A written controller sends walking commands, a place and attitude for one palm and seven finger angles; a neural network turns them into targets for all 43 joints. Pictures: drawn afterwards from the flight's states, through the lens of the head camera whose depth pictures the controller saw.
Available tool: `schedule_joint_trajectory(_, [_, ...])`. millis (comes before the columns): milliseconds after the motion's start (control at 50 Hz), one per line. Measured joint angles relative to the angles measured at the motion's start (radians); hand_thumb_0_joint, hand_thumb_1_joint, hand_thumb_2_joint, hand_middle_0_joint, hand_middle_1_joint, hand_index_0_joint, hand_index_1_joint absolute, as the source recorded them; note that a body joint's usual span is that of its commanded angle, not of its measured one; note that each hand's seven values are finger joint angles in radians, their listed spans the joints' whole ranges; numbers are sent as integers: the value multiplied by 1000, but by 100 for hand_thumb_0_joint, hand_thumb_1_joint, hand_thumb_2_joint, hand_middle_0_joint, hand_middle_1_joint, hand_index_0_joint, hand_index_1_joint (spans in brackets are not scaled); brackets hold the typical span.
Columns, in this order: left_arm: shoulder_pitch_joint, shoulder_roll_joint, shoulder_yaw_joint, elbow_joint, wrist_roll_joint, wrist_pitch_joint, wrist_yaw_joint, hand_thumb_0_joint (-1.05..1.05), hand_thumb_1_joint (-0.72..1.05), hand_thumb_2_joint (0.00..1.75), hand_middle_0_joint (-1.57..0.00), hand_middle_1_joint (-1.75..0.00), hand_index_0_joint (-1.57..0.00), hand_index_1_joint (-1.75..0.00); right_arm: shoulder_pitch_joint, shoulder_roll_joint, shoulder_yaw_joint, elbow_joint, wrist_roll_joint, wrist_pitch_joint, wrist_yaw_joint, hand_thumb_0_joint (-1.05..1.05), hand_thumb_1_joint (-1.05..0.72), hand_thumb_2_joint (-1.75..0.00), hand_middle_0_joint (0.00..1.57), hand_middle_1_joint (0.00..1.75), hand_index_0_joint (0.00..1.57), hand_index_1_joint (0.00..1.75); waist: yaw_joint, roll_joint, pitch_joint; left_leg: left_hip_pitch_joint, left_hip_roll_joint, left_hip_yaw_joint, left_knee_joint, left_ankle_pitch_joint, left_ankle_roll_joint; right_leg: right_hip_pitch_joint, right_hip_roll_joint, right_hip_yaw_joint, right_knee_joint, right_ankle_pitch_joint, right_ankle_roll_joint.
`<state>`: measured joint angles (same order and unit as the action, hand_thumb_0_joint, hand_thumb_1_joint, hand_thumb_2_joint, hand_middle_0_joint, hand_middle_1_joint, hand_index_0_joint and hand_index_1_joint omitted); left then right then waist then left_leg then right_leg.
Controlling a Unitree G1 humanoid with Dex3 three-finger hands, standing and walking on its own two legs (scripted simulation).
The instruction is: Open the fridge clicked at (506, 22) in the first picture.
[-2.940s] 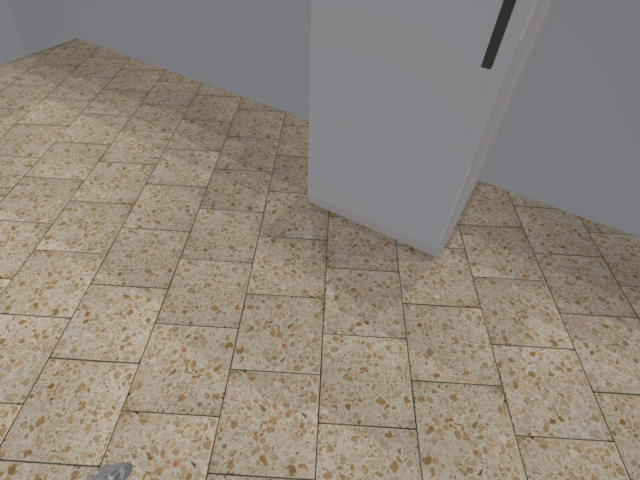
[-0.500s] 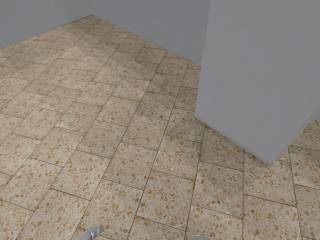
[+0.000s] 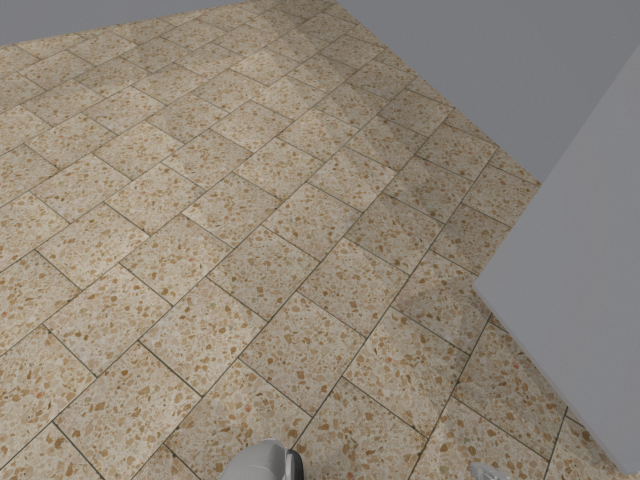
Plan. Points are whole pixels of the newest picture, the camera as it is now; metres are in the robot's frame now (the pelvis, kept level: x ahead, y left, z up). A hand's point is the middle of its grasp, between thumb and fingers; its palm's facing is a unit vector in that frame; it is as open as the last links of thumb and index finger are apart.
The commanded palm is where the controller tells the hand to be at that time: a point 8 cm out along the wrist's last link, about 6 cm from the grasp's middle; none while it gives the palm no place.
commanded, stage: turn to face it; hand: right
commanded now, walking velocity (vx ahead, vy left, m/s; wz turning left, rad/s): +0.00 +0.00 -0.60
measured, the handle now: out of the picture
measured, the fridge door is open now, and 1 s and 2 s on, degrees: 0 0 0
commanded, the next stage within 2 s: take the last steps up to it in 1.86 s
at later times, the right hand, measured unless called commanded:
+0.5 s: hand out of the picture +0.13 -0.24 -0.17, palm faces +0.24 +0.96 -0.17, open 7.3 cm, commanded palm none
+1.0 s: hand out of the picture +0.10 -0.22 -0.13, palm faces +0.46 +0.84 -0.29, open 7.4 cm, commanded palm none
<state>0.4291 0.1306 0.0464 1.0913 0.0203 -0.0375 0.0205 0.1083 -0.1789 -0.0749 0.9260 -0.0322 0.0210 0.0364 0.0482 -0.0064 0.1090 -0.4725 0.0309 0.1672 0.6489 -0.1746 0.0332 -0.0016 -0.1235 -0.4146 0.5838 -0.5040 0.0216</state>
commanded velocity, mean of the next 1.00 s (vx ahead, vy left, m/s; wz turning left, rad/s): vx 0.00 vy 0.00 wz -0.60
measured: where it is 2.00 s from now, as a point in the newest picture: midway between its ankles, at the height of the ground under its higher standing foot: outside the picture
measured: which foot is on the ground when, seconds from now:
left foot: up 0.00-0.00, down 0.02-0.44, up 0.46-0.94, down 0.96-1.00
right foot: down 0.00-0.02, up 0.04-0.40, down 0.42-0.96, up 0.98-1.00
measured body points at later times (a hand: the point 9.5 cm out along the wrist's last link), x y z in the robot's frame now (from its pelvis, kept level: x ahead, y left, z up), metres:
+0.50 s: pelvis +0.08 -0.04 +0.00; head +0.10 -0.08 +0.45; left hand +0.18 +0.20 -0.13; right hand +0.11 -0.29 -0.16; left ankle +0.09 +0.09 -0.68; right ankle +0.08 -0.12 -0.72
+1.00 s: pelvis +0.08 +0.02 +0.01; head +0.12 +0.02 +0.46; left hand +0.25 +0.23 -0.14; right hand +0.08 -0.27 -0.11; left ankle +0.14 +0.12 -0.72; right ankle +0.07 -0.12 -0.70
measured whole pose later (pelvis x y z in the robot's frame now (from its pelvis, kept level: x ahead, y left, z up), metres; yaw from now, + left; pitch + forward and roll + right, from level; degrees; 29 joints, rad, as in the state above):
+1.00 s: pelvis +0.08 +0.02 +0.01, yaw -28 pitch +0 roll +0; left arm 0.21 0.26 0.10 0.95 0.02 0.06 -0.01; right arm 0.12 -0.20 -0.05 0.87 -0.01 0.03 -0.02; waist 0.04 -0.05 0.06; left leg -0.27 0.03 0.03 0.56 -0.28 -0.02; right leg -0.42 0.07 0.12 0.70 -0.35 0.02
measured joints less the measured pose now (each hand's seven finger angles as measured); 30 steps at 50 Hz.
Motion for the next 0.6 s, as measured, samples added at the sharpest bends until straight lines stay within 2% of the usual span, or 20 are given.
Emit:
schedule_joint_trajectory(20, [6,-3,-1,0,-6,7,-3,1,91,90,-20,-30,-20,-30,1,-3,4,-5,-3,-16,-2,0,-91,-90,20,30,20,30,-4,6,-3,24,-5,-1,-20,25,39,-49,-22,18,131,4,3])
schedule_joint_trajectory(40, [-8,0,-2,2,-12,16,-4,1,91,90,-21,-30,-20,-30,-4,0,7,-3,2,-33,-9,0,-91,-90,20,30,20,30,-8,0,5,13,-14,-3,18,-9,63,-123,-33,86,303,-10,9])
schedule_joint_trajectory(60, [-29,5,-2,1,-18,25,-1,1,90,90,-21,-30,-20,-30,-8,4,13,0,8,-42,-18,0,-91,-90,20,30,20,30,-7,-7,16,17,-21,-3,45,-46,72,-194,-24,169,459,-29,10])
schedule_joint_trajectory(100, [-71,14,0,-8,-19,37,2,1,91,90,-20,-30,-20,-30,-6,17,26,13,14,-46,-35,0,-91,-90,20,30,20,30,-3,-20,23,57,-33,0,30,-78,69,-305,0,285,645,4,10])
schedule_joint_trajectory(140, [-110,19,-1,-21,-14,44,4,1,91,90,-20,-30,-20,-30,5,28,36,29,16,-42,-48,0,-91,-90,20,30,20,30,-1,-23,6,99,-38,1,-23,-67,50,-383,7,340,682,51,11])
schedule_joint_trajectory(220, [-158,17,-3,-56,-9,51,2,1,91,90,-20,-30,-20,-30,12,33,37,45,15,-35,-63,-1,-93,-90,20,30,20,30,10,-22,-40,160,-26,27,-112,-49,45,-454,5,376,530,98,19])
schedule_joint_trajectory(360, [-193,35,5,-74,-7,74,-16,1,93,90,-20,-30,-20,-30,10,26,33,25,5,-19,-59,-1,-92,-90,20,30,20,30,-24,8,-65,211,33,96,-109,-89,6,-407,21,316,269,88,27])
schedule_joint_trajectory(400, [-197,39,8,-86,-5,74,-23,1,92,90,-20,-30,-20,-30,20,15,27,20,5,-13,-58,0,-91,-90,20,30,20,30,-30,20,-62,210,55,120,-72,-117,-11,-367,29,298,173,130,25])
schedule_joint_trajectory(420, [-196,44,8,-95,-4,70,-26,1,92,90,-20,-30,-20,-30,28,9,24,18,8,-9,-58,0,-91,-90,20,30,20,30,-32,23,-63,203,66,130,-40,-137,-21,-340,34,290,108,173,16])
schedule_joint_trajectory(440, [-199,43,10,-100,-1,65,-28,1,92,90,-20,-30,-20,-30,36,-2,18,19,13,-2,-57,0,-91,-90,20,30,20,30,-32,40,-63,188,90,129,3,-159,-32,-336,51,286,97,174,-17])
schedule_joint_trajectory(480, [-205,40,9,-116,4,56,-28,1,92,90,-20,-30,-20,-30,52,-24,8,21,16,21,-58,0,-91,-90,20,30,20,30,-36,56,-58,121,87,50,169,-305,-64,-345,70,287,110,159,-65])
schedule_joint_trajectory(500, [-207,38,8,-122,5,51,-25,1,91,90,-20,-30,-20,-30,58,-34,3,26,14,30,-59,0,-91,-90,20,30,20,30,-36,58,-55,86,77,10,259,-333,-72,-340,75,291,98,162,-77])
schedule_joint_trajectory(540, [-204,37,5,-131,5,44,-16,1,91,90,-20,-30,-20,-30,62,-49,-7,35,12,40,-57,0,-91,-90,20,30,20,30,-33,51,-49,28,61,-49,398,-317,-85,-326,85,308,50,189,-80])
schedule_joint_trajectory(600, [-201,40,0,-134,2,42,-11,0,91,90,-20,-30,-20,-30,63,-66,-15,34,15,40,-53,0,-91,-90,20,30,20,30,-37,39,-39,-20,58,-104,481,-246,-105,-300,100,335,-34,240,-87])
